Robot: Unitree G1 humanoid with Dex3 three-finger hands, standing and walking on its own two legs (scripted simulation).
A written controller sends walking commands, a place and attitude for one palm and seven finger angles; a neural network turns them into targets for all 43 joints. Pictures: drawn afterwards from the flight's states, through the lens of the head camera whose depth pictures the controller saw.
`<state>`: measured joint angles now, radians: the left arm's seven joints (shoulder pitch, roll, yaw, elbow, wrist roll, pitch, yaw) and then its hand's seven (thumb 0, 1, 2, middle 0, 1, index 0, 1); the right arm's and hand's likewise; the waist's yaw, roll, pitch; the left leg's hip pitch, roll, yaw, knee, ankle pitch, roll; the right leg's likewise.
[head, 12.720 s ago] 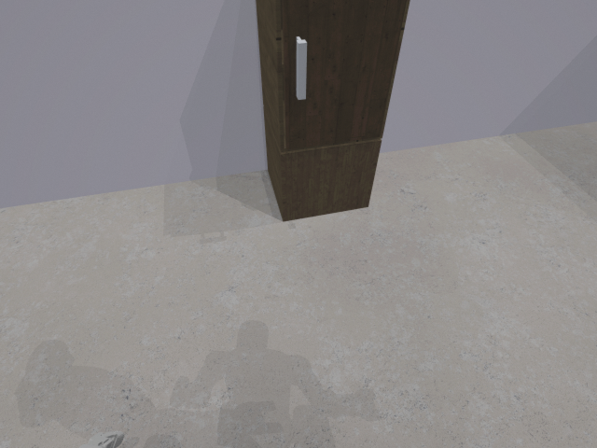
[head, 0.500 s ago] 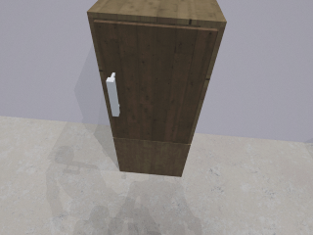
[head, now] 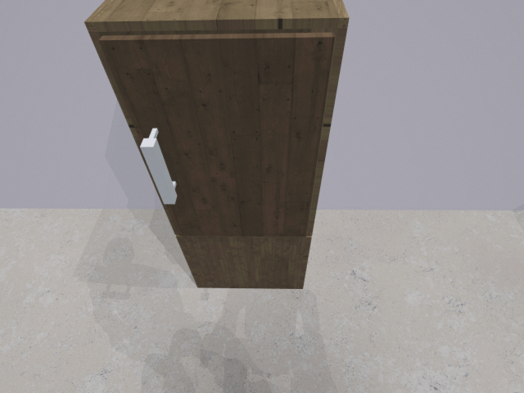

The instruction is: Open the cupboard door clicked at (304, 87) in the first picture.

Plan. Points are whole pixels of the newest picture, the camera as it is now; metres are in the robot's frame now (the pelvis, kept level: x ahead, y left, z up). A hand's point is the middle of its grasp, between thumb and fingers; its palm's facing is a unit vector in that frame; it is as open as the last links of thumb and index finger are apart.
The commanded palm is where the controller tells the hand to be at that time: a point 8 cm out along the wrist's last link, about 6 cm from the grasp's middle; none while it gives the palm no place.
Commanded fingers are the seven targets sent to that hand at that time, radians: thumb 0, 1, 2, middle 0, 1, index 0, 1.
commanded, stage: come to a stop and stand still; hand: left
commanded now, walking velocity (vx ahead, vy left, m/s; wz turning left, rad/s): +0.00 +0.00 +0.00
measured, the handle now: (162, 167) +0.58 +0.24 -0.02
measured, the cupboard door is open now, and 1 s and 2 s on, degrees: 0 0 0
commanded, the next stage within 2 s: look again from close up in 0.26 s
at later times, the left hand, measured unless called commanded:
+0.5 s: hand out of the picture -0.04 +0.17 -0.18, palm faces +0.02 -0.98 -0.20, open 7.3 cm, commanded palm none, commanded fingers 0.00 0.90 0.90 -0.20 -0.30 -0.20 -0.30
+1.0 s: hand out of the picture -0.08 +0.20 -0.17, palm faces +0.02 -0.98 -0.18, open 7.4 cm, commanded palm none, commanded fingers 0.00 0.90 0.90 -0.20 -0.30 -0.20 -0.30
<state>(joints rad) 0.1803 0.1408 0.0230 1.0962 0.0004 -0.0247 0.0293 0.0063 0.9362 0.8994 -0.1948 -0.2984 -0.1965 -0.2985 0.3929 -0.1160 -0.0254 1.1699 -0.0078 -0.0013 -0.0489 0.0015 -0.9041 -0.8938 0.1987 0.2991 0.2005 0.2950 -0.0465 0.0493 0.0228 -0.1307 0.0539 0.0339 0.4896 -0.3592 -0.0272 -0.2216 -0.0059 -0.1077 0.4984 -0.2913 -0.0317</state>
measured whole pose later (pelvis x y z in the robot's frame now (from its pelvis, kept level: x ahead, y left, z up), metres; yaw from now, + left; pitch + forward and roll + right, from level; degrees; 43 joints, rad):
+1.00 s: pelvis -0.05 +0.04 +0.00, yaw -1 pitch -1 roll +0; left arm 0.37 0.14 0.00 1.10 0.02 0.00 0.02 0.01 0.91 0.90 -0.19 -0.30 -0.19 -0.30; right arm 0.35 -0.14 0.00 1.08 -0.02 -0.01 -0.02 0.00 -0.91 -0.89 0.20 0.30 0.20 0.30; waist 0.01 0.00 0.00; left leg -0.21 -0.03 0.09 0.47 -0.24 0.06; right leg -0.27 -0.07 -0.06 0.50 -0.22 0.01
